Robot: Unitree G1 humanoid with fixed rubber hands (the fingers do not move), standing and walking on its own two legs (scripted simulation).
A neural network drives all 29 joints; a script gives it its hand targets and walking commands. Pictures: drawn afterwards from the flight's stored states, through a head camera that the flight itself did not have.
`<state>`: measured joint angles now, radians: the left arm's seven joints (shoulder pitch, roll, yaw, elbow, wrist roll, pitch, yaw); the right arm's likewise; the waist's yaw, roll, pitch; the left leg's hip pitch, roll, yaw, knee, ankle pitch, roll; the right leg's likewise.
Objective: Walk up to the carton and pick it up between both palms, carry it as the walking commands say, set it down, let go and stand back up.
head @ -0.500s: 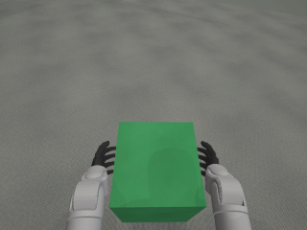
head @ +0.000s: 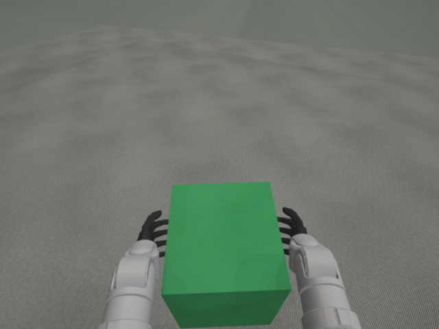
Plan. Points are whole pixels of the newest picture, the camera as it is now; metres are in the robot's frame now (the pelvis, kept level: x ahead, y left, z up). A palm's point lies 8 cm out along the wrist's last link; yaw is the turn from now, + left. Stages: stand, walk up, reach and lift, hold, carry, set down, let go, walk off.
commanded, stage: hold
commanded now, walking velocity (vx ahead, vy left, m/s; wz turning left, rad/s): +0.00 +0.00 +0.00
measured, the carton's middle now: (223, 257) +0.30 -0.02 -0.03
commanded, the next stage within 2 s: set down in 0.42 s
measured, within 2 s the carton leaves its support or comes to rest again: neither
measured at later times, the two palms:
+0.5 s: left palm (150, 266) +0.26 +0.12 +0.03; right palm (306, 255) +0.25 -0.17 +0.04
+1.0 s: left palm (145, 273) +0.28 +0.14 -0.03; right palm (286, 280) +0.25 -0.15 -0.04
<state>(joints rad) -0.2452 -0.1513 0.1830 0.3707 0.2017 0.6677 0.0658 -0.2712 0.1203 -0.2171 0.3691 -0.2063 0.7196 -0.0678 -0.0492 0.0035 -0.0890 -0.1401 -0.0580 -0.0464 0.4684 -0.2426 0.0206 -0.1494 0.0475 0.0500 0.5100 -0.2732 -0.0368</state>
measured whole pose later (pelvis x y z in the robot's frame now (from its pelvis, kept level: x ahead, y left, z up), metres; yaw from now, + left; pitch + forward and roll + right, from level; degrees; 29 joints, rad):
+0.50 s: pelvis -0.03 -0.02 +0.00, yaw +1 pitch -7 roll +1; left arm -0.25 -0.11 0.16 0.31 0.21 0.72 0.03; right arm -0.25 0.15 -0.20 0.30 -0.14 0.74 -0.13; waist -0.02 -0.07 -0.02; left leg -0.16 -0.04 -0.12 0.50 -0.22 -0.01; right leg -0.16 0.09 0.05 0.51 -0.23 -0.07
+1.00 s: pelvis -0.03 +0.05 -0.02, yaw -2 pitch +1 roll -1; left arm -0.34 -0.18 0.18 0.55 0.17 0.48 0.13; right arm -0.31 0.11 -0.38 0.51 -0.26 0.48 0.01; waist -0.05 0.01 0.03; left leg -0.40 -0.11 -0.04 0.67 -0.28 0.08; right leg -0.38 0.05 0.13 0.65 -0.29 0.01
